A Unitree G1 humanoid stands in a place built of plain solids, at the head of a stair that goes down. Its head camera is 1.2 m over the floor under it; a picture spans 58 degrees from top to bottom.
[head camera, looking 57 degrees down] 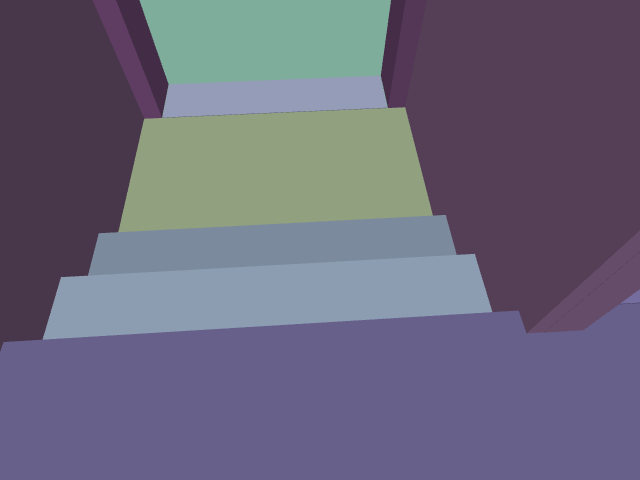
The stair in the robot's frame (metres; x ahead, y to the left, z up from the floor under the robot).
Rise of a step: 0.16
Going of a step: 0.30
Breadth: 1.50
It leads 4 degrees to the left of straight ahead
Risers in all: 3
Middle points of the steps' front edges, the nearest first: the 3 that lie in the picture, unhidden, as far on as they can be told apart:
0.48 0.16 0.00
0.78 0.18 -0.16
1.08 0.20 -0.33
